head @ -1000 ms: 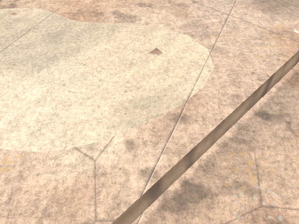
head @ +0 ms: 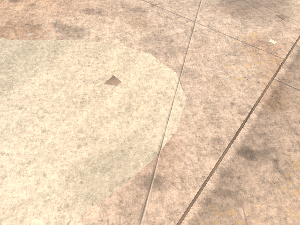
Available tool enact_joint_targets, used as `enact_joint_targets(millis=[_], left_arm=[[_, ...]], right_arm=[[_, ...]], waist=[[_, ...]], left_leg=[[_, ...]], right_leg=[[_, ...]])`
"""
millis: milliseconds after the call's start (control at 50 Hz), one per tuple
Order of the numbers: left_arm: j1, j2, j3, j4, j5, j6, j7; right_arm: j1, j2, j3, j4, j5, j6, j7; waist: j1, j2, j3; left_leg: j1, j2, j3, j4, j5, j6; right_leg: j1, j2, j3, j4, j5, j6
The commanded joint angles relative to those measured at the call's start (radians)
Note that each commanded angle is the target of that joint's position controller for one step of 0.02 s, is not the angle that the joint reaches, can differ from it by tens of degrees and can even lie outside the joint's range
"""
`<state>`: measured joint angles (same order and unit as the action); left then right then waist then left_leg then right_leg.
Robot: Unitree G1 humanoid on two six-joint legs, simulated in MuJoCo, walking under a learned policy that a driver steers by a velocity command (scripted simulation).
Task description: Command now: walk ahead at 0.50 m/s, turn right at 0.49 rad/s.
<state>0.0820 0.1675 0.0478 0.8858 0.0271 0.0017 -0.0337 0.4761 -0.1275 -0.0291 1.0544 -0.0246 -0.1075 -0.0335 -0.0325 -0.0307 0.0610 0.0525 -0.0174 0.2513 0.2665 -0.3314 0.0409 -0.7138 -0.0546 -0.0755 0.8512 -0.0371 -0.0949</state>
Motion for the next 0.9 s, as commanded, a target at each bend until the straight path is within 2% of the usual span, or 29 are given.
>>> enact_joint_targets(millis=[20,80,120,140,160,180,200,220,260,320,380,420,440,480,540,560,600,640,660,680,700,720,740,760,780,800,820,840,900], left_arm=[[-0.037,0.019,0.0,-0.075,-0.005,0.0,0.007],[0.106,0.078,0.026,-0.056,0.002,-0.005,0.011],[0.322,0.115,0.055,0.011,0.0,-0.026,0.009],[0.315,0.188,0.074,0.021,-0.001,-0.033,0.013],[0.309,0.319,0.1,-0.011,0.019,-0.016,0.011],[0.288,0.301,0.104,-0.019,0.003,-0.003,0.018],[0.265,0.235,0.082,-0.004,-0.001,-0.002,0.022],[0.259,0.171,0.059,0.011,0.0,-0.009,0.023],[0.279,0.108,0.026,0.027,-0.002,-0.029,0.029],[0.373,0.111,-0.003,0.096,0.004,-0.059,0.016],[0.294,0.103,-0.035,0.072,-0.007,-0.068,0.019],[0.345,0.137,-0.035,0.073,-0.024,-0.072,0.042],[0.384,0.151,-0.028,0.069,-0.028,-0.074,0.053],[0.483,0.179,-0.006,0.085,-0.033,-0.07,0.076],[0.595,0.14,0.002,0.085,-0.032,-0.047,0.102],[0.604,0.123,0.003,0.079,-0.028,-0.039,0.105],[0.571,0.111,0.006,0.05,-0.022,-0.034,0.107],[0.493,0.145,0.016,0.011,-0.004,-0.037,0.1],[0.488,0.173,0.027,0.01,-0.001,-0.05,0.092],[0.394,0.213,0.042,-0.017,-0.012,-0.074,0.076],[0.306,0.189,0.053,-0.083,-0.057,-0.094,0.045],[0.24,0.189,0.072,-0.112,-0.006,-0.097,0.01],[0.246,0.142,0.055,-0.151,0.034,-0.096,-0.004],[0.199,0.093,0.035,-0.175,0.029,-0.086,0.0],[0.205,0.046,0.022,-0.193,0.015,-0.07,0.016],[0.238,0.016,0.009,-0.201,0.011,-0.048,0.028],[0.267,0.012,-0.002,-0.2,0.003,-0.034,0.031],[0.275,0.032,0.0,-0.202,-0.001,-0.026,0.035],[0.157,0.119,0.016,-0.263,0.004,-0.033,0.029]], right_arm=[[0.043,-0.149,-0.024,-0.052,0.0,-0.005,-0.014],[-0.014,-0.202,-0.042,-0.09,0.008,0.007,-0.013],[-0.115,-0.228,-0.057,-0.132,0.034,0.023,0.0],[-0.116,-0.148,-0.047,-0.158,0.024,0.026,0.01],[-0.012,-0.096,-0.034,-0.222,0.046,0.019,0.017],[-0.114,-0.107,-0.031,-0.243,0.028,0.005,0.014],[-0.2,-0.11,-0.027,-0.284,0.019,-0.005,0.015],[-0.231,-0.087,-0.02,-0.294,0.005,-0.011,0.014],[-0.294,-0.017,0.011,-0.343,-0.01,0.013,0.019],[-0.429,0.092,0.072,-0.454,-0.02,0.057,0.004],[-0.504,0.052,0.091,-0.503,-0.034,0.074,-0.006],[-0.574,0.014,0.091,-0.543,-0.046,0.095,-0.007],[-0.564,-0.013,0.079,-0.544,-0.039,0.104,-0.009],[-0.57,0.006,0.08,-0.549,-0.042,0.114,-0.012],[-0.63,0.033,0.086,-0.569,-0.035,0.109,0.011],[-0.652,0.037,0.089,-0.578,-0.031,0.102,0.021],[-0.671,0.052,0.1,-0.592,-0.016,0.091,0.037],[-0.529,0.026,0.087,-0.554,0.009,0.08,0.038],[-0.385,-0.031,0.06,-0.507,0.019,0.077,0.033],[-0.16,-0.111,0.028,-0.438,0.009,0.071,0.027],[0.034,-0.239,-0.02,-0.377,-0.025,0.066,0.021],[-0.027,-0.275,-0.041,-0.329,-0.009,0.103,0.0],[-0.193,-0.223,-0.029,-0.33,0.026,0.101,-0.006],[-0.249,-0.151,-0.015,-0.308,0.039,0.081,-0.008],[-0.259,-0.079,0.004,-0.27,0.018,0.06,-0.009],[-0.266,-0.012,0.02,-0.234,-0.009,0.037,-0.007],[-0.277,-0.022,0.014,-0.217,-0.028,0.013,0.004],[-0.282,-0.058,0.0,-0.199,-0.028,-0.004,0.014],[-0.245,-0.163,-0.037,-0.175,-0.004,-0.021,0.029]], waist=[[0.025,0.151,-0.003],[0.106,0.181,-0.102],[0.219,0.126,-0.17],[0.165,-0.049,-0.145],[0.098,-0.219,-0.312],[0.139,-0.057,-0.327],[0.112,-0.012,-0.203],[0.077,0.052,-0.14],[0.041,0.06,-0.118],[0.001,0.021,-0.059],[-0.037,0.052,0.038],[0.015,0.015,0.038],[0.037,0.017,0.004],[0.081,-0.022,-0.084],[0.118,-0.025,-0.104],[0.118,-0.028,-0.086],[0.096,-0.058,-0.061],[-0.005,-0.105,-0.14],[-0.076,-0.126,-0.198],[-0.204,-0.078,-0.293],[-0.279,0.144,-0.356],[-0.2,0.33,-0.303],[-0.08,0.203,-0.086],[-0.038,0.074,0.028],[0.032,-0.04,0.095],[0.095,-0.075,0.094],[0.125,-0.049,0.068],[0.138,0.009,0.054],[0.125,0.116,0.031]], left_leg=[[0.019,0.273,-0.016,0.053,1.089,0.032],[0.061,0.3,-0.008,0.304,1.297,0.046],[-0.08,0.247,-0.005,0.679,0.917,0.044],[-0.395,0.099,-0.002,1.063,0.107,0.021],[-0.729,-0.038,-0.153,1.503,-0.202,-0.02],[-0.876,0.014,-0.258,1.642,-0.076,-0.003],[-0.987,0.03,-0.235,1.731,-0.036,0.007],[-1.048,0.05,-0.218,1.794,-0.025,0.024],[-1.172,0.038,-0.217,2.033,-0.039,0.05],[-1.442,0.014,-0.235,2.312,-0.104,0.088],[-1.332,0.038,-0.199,1.929,-0.002,0.033],[-1.238,0.028,-0.122,1.719,0.009,-0.023],[-1.237,0.04,-0.112,1.656,0.014,-0.031],[-1.319,0.043,-0.124,1.61,-0.023,-0.018],[-1.455,0.042,-0.132,1.533,-0.125,0.011],[-1.446,0.037,-0.127,1.477,-0.152,0.022],[-1.223,-0.005,-0.083,1.305,-0.269,0.062],[-0.792,-0.09,-0.069,1.104,-0.38,0.117],[-0.624,-0.105,-0.128,1.038,-0.386,0.146],[-0.366,-0.039,-0.304,0.894,-0.4,0.206],[-0.16,0.167,-0.806,0.558,-0.539,0.335],[-0.19,0.275,-1.38,0.147,-0.455,0.45],[-0.321,0.302,-1.396,0.15,-0.505,0.447],[-0.472,0.306,-1.247,0.21,-0.491,0.403],[-0.609,0.291,-1.065,0.258,-0.407,0.328],[-0.695,0.261,-0.882,0.292,-0.274,0.247],[-0.716,0.228,-0.73,0.263,-0.163,0.201],[-0.699,0.201,-0.625,0.24,-0.037,0.185],[-0.61,0.147,-0.432,0.155,0.298,0.182]], right_leg=[[0.113,0.053,-0.1,-0.096,-0.046,-0.041],[0.311,0.116,-0.096,-0.188,-0.127,-0.103],[0.61,0.132,-0.055,-0.434,0.002,-0.117],[0.774,-0.007,0.157,-0.42,0.14,-0.144],[1.017,-0.275,0.666,-0.465,0.31,-0.385],[0.979,-0.26,0.667,-0.578,-0.006,-0.388],[0.883,-0.223,0.601,-0.598,-0.156,-0.34],[0.79,-0.179,0.528,-0.565,-0.126,-0.274],[0.655,-0.127,0.469,-0.518,-0.076,-0.224],[0.509,-0.124,0.454,-0.486,-0.176,-0.158],[0.217,-0.009,0.384,-0.576,-0.304,-0.047],[0.194,0.005,0.434,-0.667,-0.094,-0.089],[0.307,-0.015,0.447,-0.663,0.1,-0.103],[0.639,-0.068,0.463,-0.62,0.369,-0.107],[0.963,-0.096,0.451,-0.56,0.497,-0.131],[0.989,-0.103,0.433,-0.559,0.551,-0.134],[0.89,-0.099,0.334,-0.56,0.931,-0.109],[0.72,-0.117,0.271,-0.455,1.467,-0.099],[0.697,-0.154,0.291,-0.313,1.636,-0.115],[0.575,-0.134,0.25,-0.06,1.593,-0.106],[0.314,0.055,0.214,0.359,0.899,-0.049],[0.073,0.258,0.248,0.666,-0.172,0.003],[-0.089,0.218,0.317,0.813,-0.275,-0.012],[-0.139,0.189,0.299,0.868,-0.306,-0.017],[-0.134,0.164,0.304,0.835,-0.352,-0.03],[-0.084,0.131,0.311,0.763,-0.351,-0.022],[-0.045,0.124,0.294,0.702,-0.335,-0.008],[-0.033,0.13,0.271,0.643,-0.272,0.007],[0.016,0.085,0.176,0.364,-0.103,0.033]])
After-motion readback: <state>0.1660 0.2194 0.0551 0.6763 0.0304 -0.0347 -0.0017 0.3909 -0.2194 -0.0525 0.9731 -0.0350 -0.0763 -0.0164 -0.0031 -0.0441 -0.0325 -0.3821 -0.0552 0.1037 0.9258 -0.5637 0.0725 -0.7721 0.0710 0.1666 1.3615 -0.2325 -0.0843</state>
